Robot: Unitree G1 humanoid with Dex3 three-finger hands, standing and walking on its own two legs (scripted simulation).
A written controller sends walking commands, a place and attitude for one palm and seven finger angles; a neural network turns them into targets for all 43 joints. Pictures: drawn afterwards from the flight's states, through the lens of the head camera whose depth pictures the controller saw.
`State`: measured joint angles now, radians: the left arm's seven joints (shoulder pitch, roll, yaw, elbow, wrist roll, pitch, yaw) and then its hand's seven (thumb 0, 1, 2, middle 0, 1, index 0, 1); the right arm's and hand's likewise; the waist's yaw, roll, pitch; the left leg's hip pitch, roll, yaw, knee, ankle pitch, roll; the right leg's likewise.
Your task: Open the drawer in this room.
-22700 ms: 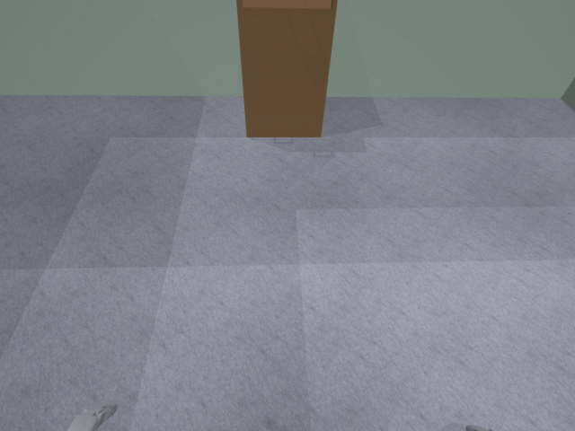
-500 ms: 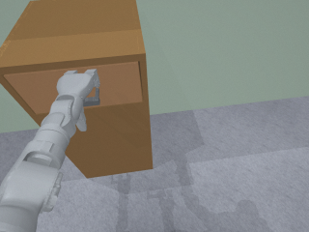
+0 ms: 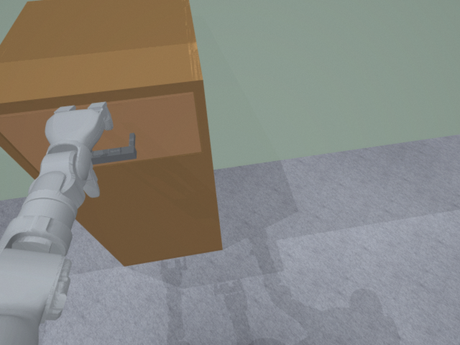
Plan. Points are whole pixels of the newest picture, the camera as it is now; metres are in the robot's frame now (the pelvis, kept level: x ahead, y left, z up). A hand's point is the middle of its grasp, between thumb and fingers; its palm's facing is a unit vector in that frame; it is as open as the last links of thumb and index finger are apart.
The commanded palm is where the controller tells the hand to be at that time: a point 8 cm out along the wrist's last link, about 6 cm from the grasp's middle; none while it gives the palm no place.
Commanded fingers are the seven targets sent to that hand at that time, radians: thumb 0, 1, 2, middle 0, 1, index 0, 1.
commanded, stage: move the hooked fingers above the handle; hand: left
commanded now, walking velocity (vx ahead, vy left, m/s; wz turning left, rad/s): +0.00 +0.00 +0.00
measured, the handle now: (108, 148) +0.50 +0.27 +0.02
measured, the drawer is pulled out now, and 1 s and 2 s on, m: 0.00 0.00 0.00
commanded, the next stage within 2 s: lower the fingers behind the handle in 1.16 s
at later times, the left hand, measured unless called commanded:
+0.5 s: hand (90, 146) +0.45 +0.27 +0.08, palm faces -0.08 -0.01 -1.00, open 13.7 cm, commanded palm +0.43 +0.27 +0.13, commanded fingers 0.00 -0.50 0.30 -0.30 -1.20 -0.30 -1.20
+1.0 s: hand (91, 148) +0.45 +0.26 +0.08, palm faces -0.05 -0.01 -1.00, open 13.8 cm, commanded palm +0.43 +0.26 +0.13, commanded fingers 0.00 -0.50 0.30 -0.30 -1.20 -0.30 -1.20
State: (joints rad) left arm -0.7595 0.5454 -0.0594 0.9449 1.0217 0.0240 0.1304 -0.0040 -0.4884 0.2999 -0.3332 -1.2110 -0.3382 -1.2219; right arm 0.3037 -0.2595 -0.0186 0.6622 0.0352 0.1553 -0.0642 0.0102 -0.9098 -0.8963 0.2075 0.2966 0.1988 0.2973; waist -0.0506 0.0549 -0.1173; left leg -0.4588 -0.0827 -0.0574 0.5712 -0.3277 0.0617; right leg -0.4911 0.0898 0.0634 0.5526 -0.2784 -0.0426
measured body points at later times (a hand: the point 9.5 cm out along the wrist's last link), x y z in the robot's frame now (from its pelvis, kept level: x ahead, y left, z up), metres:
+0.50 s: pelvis +0.00 +0.01 +0.00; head +0.05 -0.01 +0.44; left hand +0.45 +0.26 +0.14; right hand +0.06 -0.25 -0.14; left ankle -0.04 +0.08 -0.73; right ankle -0.02 -0.09 -0.73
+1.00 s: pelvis -0.01 +0.02 +0.00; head +0.04 +0.01 +0.44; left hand +0.45 +0.26 +0.13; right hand +0.05 -0.24 -0.14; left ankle -0.04 +0.08 -0.73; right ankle -0.02 -0.09 -0.73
